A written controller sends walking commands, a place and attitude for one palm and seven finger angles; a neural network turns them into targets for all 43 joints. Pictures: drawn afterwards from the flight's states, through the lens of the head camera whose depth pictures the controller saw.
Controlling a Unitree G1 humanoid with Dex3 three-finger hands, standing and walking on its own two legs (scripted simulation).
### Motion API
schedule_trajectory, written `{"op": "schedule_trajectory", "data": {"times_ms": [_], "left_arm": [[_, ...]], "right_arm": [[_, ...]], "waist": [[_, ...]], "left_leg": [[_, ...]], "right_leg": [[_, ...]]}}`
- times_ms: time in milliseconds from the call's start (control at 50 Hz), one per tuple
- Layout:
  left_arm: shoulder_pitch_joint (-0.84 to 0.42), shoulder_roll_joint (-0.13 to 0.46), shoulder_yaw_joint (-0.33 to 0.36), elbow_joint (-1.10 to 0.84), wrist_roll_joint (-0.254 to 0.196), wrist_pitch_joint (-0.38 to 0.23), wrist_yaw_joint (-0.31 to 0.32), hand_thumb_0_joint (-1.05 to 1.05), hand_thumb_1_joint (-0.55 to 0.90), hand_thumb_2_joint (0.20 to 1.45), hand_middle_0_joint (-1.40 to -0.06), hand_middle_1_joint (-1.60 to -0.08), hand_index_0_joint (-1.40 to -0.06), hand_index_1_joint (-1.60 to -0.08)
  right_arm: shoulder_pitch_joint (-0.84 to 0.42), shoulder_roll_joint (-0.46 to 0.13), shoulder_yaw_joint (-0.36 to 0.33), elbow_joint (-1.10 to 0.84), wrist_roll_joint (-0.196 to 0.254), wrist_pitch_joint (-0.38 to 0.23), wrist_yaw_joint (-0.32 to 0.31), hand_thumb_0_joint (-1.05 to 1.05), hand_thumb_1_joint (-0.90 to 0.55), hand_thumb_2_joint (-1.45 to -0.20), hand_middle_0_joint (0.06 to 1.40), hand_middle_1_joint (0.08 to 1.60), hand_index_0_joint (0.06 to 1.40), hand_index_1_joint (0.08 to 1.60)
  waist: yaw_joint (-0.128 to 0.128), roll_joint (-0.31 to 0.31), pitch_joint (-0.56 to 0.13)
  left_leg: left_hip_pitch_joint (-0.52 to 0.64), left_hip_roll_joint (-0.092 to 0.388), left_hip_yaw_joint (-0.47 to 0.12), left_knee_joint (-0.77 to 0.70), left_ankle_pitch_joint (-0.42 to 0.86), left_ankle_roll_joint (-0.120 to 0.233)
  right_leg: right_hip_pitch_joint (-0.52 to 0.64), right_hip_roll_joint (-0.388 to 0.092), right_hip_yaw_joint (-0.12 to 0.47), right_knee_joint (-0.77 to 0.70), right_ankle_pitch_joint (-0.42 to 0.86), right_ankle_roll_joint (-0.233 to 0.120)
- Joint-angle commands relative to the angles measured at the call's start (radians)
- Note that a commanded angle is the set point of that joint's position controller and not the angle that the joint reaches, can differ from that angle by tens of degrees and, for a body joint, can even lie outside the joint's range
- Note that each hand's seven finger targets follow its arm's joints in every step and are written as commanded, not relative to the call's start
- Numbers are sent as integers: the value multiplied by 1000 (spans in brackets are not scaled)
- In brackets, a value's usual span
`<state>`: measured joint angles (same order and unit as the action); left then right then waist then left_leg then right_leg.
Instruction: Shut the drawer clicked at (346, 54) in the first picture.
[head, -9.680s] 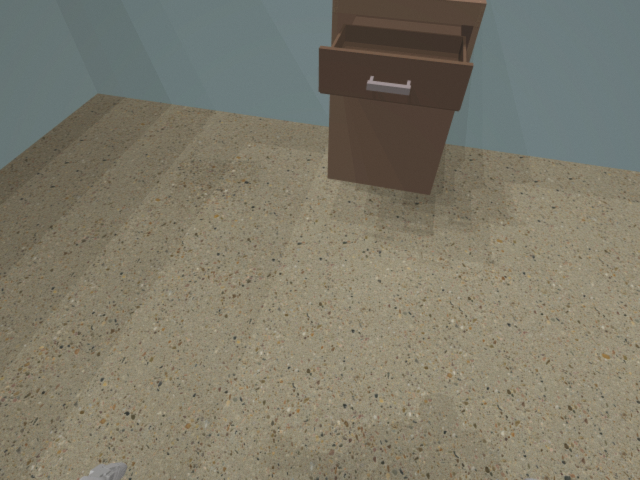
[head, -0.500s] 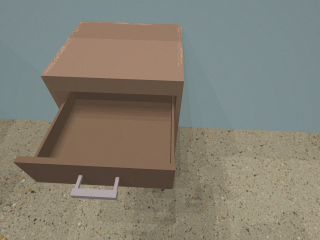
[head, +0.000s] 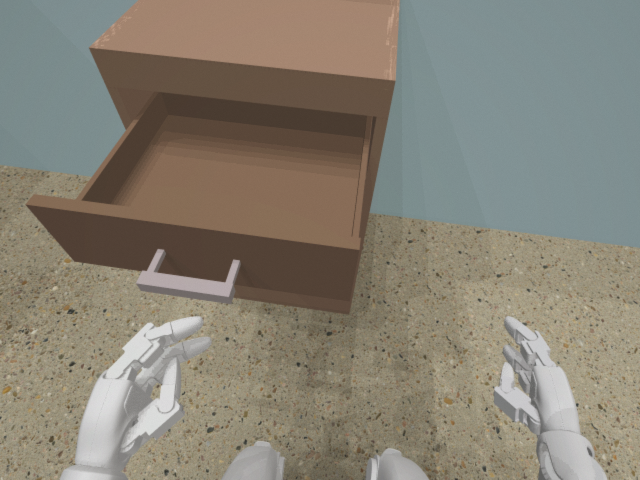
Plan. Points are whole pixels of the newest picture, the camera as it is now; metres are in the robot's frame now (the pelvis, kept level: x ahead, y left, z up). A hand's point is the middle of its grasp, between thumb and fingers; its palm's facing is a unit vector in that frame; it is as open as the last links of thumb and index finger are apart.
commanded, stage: raise the hand and make a fist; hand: left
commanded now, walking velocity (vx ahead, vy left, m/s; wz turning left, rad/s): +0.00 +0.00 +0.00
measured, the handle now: (191, 274) +0.37 +0.22 +0.00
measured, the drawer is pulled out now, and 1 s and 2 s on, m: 0.28 0.28 0.28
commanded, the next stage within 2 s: bring the fist close to the handle in 1.46 s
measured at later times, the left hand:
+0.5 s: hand (155, 390) +0.20 +0.19 +0.06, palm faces -0.02 -1.00 -0.05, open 3.5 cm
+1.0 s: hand (152, 397) +0.18 +0.18 +0.09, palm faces -0.02 -1.00 -0.03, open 3.2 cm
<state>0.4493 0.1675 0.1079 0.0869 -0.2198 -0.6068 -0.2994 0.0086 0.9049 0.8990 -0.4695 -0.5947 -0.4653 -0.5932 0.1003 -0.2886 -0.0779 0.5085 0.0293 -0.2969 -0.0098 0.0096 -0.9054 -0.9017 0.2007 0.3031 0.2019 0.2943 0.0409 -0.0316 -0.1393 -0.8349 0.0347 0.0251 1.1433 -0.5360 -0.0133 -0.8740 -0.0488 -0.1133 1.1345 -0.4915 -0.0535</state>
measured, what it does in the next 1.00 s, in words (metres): stands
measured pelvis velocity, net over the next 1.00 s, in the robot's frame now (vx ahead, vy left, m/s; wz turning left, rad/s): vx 0.02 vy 0.04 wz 0.00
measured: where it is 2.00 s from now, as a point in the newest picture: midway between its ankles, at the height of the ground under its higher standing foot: outside the picture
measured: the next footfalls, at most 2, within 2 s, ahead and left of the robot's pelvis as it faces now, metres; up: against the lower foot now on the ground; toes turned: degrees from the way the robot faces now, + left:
none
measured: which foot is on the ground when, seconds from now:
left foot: down 0.00-1.00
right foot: down 0.00-1.00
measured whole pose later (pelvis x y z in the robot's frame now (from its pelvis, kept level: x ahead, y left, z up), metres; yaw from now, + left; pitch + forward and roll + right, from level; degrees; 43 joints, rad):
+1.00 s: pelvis +0.02 +0.04 +0.02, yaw +0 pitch +12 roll -3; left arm 0.71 0.17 0.00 -0.37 -0.17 -0.32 -0.18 0.01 0.90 0.90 -1.37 -1.58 -1.37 -1.58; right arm 0.21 -0.18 0.03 0.42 0.03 -0.18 -0.02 0.01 -0.90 -0.90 0.21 0.30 0.21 0.30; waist 0.03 0.03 -0.14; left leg -0.75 0.02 0.02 1.08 -0.55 0.04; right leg -0.75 -0.05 -0.12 1.01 -0.47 0.00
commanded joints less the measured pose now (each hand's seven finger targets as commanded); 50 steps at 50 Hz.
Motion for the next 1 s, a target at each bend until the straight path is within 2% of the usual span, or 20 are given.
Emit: {"op": "schedule_trajectory", "data": {"times_ms": [0, 60, 100, 120, 160, 200, 220, 300, 340, 400, 440, 500, 560, 580, 600, 620, 740, 760, 880, 980], "left_arm": [[-116, 159, 84, -327, -64, 48, -23, 0, 900, 900, -660, -798, -660, -798], [-124, 157, 72, -376, -67, 100, -27, 0, 900, 900, -720, -863, -720, -863], [-114, 187, 117, -321, -67, 131, -22, 0, 900, 900, -760, -907, -760, -907], [-114, 179, 109, -318, -66, 138, -25, 0, 900, 900, -780, -928, -780, -928], [-72, 160, 103, -285, -72, 163, -32, 0, 900, 900, -820, -972, -820, -972], [-32, 196, 156, -229, -72, 186, -28, 0, 900, 900, -860, -1015, -860, -1015], [-34, 194, 161, -258, -77, 185, -29, 0, 900, 900, -880, -1037, -880, -1037], [56, 188, 184, -286, -85, 179, -12, 0, 900, 900, -960, -1123, -960, -1123], [83, 144, 133, -347, -82, 156, -5, 0, 900, 900, -1000, -1167, -1000, -1167], [120, 149, 135, -347, -72, 136, 13, 0, 900, 900, -1060, -1232, -1060, -1232], [155, 119, 95, -379, -66, 120, 16, 0, 900, 900, -1100, -1275, -1100, -1275], [197, 127, 85, -440, -46, 105, 37, 0, 900, 900, -1160, -1340, -1160, -1340], [234, 98, 42, -479, -36, 106, 50, 0, 900, 900, -1220, -1405, -1220, -1405], [230, 94, 28, -502, -33, 108, 55, 0, 900, 900, -1240, -1427, -1240, -1427], [223, 111, 41, -503, -20, 113, 68, 0, 900, 900, -1260, -1448, -1260, -1448], [250, 83, 12, -517, -15, 120, 71, 0, 900, 900, -1280, -1470, -1280, -1470], [281, 68, -42, -591, 17, 168, 97, 0, 900, 900, -1400, -1600, -1400, -1600], [294, 85, -20, -591, 16, 176, 101, 0, 900, 900, -1400, -1600, -1400, -1600], [285, 56, -88, -663, 36, 210, 111, 0, 900, 900, -1400, -1600, -1400, -1600], [349, 73, -52, -667, 33, 227, 119, 0, 900, 900, -1400, -1600, -1400, -1600]], "right_arm": [[59, -72, 7, -166, 23, -19, -30, 0, -900, -900, 200, 300, 200, 300], [61, -59, 19, -158, 23, -18, -47, 0, -900, -900, 200, 300, 200, 300], [59, -55, 24, -135, 20, -15, -55, 0, -900, -900, 200, 300, 200, 300], [59, -53, 29, -132, 19, -18, -55, 0, -900, -900, 200, 300, 200, 300], [48, -47, 31, -129, 18, -22, -54, 0, -900, -900, 200, 300, 200, 300], [31, -46, 29, -115, 17, -20, -57, 0, -900, -900, 200, 300, 200, 300], [38, -44, 30, -120, 16, -23, -55, 0, -900, -900, 200, 300, 200, 300], [27, -36, 20, -116, 14, -29, -52, 0, -900, -900, 200, 300, 200, 300], [45, -33, 16, -118, 12, -39, -47, 0, -900, -900, 200, 300, 200, 300], [41, -41, 8, -108, 10, -41, -44, 0, -900, -900, 200, 300, 200, 300], [51, -42, 4, -114, 9, -44, -40, 0, -900, -900, 200, 300, 200, 300], [47, -45, 3, -121, 5, -41, -33, 0, -900, -900, 200, 300, 200, 300], [59, -44, 2, -139, 7, -31, -27, 0, -900, -900, 200, 300, 200, 300], [58, -44, 5, -150, 5, -27, -25, 0, -900, -900, 200, 300, 200, 300], [57, -46, 5, -146, 6, -18, -27, 0, -900, -900, 200, 300, 200, 300], [63, -44, 6, -160, 4, -11, -26, 0, -900, -900, 200, 300, 200, 300], [68, -36, 19, -210, 4, 28, -19, 0, -900, -900, 200, 300, 200, 300], [66, -37, 18, -213, 5, 35, -19, 0, -900, -900, 200, 300, 200, 300], [74, -37, 35, -250, 5, 56, -16, 0, -900, -900, 200, 300, 200, 300], [71, -27, 32, -254, 8, 68, -16, 0, -900, -900, 200, 300, 200, 300]], "waist": [[-64, 32, -182], [-70, 57, -168], [-75, 13, -153], [-72, 26, -153], [-64, 23, -140], [-48, -14, -130], [-42, -7, -159], [-21, -14, -166], [-26, 18, -190], [-34, -9, -160], [-37, 19, -154], [-29, 72, -169], [-38, 68, -157], [-40, 87, -153], [-43, 63, -143], [-40, 74, -144], [-40, 85, -140], [-35, 79, -137], [-47, 81, -117], [-31, 54, -132]], "left_leg": [[-23, -46, -8, -112, 92, 45], [-15, -38, -22, -107, 122, 46], [-39, -35, -26, -98, 125, 44], [-39, -34, -32, -103, 136, 42], [-35, -37, -37, -122, 136, 40], [-49, -38, -40, -129, 141, 38], [-42, -40, -41, -137, 160, 38], [-6, -41, -44, -174, 195, 37], [33, -42, -44, -187, 225, 38], [45, -40, -50, -198, 235, 39], [69, -40, -51, -210, 246, 38], [115, -37, -57, -224, 286, 38], [143, -32, -60, -234, 299, 36], [142, -34, -60, -237, 290, 35], [145, -28, -67, -239, 296, 35], [155, -29, -66, -243, 303, 35], [181, -20, -77, -255, 328, 28], [176, -20, -78, -256, 320, 26], [190, -12, -93, -267, 329, 22], [181, -17, -83, -267, 337, 21]], "right_leg": [[227, 13, 220, -310, -105, 35], [243, 13, 220, -327, -74, 38], [256, 10, 227, -342, -77, 45], [256, 8, 221, -336, -66, 44], [258, 8, 206, -339, -63, 46], [280, 1, 211, -349, -64, 50], [304, -4, 211, -343, -42, 50], [327, 2, 175, -332, 11, 47], [323, 8, 150, -311, 70, 45], [295, 17, 121, -298, 97, 41], [281, 21, 102, -284, 125, 38], [269, 30, 64, -252, 182, 27], [245, 38, 39, -241, 201, 28], [240, 37, 38, -240, 194, 28], [235, 41, 30, -234, 195, 27], [231, 43, 26, -231, 201, 28], [223, 47, 9, -223, 212, 29], [228, 49, 11, -226, 209, 28], [210, 51, -1, -222, 194, 31], [251, 51, 2, -232, 220, 29]]}}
